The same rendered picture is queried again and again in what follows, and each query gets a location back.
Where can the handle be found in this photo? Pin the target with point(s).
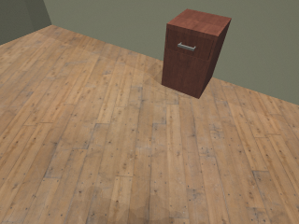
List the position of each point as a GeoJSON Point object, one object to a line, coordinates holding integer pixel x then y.
{"type": "Point", "coordinates": [185, 47]}

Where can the cabinet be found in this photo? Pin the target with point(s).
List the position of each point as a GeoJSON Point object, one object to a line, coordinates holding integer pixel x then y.
{"type": "Point", "coordinates": [183, 72]}

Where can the drawer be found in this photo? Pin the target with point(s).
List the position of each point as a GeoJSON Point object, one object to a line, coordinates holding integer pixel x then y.
{"type": "Point", "coordinates": [203, 45]}

